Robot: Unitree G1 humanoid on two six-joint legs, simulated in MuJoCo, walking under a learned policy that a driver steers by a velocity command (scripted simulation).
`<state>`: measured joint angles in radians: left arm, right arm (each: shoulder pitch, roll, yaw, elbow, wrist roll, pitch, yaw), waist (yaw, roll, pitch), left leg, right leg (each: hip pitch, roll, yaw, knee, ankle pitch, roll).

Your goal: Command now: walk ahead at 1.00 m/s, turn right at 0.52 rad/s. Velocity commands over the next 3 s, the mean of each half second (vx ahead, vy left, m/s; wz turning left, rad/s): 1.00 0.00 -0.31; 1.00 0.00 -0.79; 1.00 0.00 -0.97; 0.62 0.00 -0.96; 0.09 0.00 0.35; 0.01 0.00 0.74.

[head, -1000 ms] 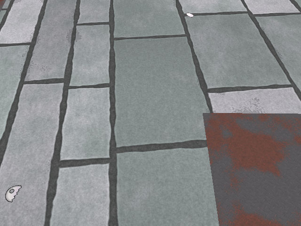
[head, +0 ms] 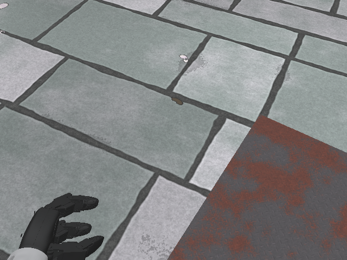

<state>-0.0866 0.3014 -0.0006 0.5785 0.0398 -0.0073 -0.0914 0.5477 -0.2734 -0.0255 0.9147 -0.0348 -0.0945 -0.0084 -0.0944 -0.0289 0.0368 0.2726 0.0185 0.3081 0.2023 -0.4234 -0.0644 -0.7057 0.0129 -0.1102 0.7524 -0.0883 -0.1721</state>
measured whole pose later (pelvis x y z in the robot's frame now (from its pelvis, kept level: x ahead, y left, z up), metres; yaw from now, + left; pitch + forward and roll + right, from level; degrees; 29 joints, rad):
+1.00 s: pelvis +0.93 -0.13 -0.02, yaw -33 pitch +0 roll +1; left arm 0.16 0.31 0.06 0.75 0.02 -0.01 -0.03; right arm 0.34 -0.25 -0.04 0.85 -0.03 -0.04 0.00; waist 0.02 -0.01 0.06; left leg -0.05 0.07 0.11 1.25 -0.39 -0.03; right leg -0.52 0.14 -0.12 0.78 -0.27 -0.23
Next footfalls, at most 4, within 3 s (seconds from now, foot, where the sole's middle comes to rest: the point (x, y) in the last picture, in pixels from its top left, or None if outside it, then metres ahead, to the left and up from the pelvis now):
0.04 right None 0.22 -0.04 -0.75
0.48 left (138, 202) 0.69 0.10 -0.75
0.94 right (201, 129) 1.04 -0.20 -0.75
1.36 left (220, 66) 1.48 -0.38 -0.75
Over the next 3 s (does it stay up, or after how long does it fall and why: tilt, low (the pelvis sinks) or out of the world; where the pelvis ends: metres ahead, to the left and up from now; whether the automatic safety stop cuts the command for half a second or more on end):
stays up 1.53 -0.98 0.03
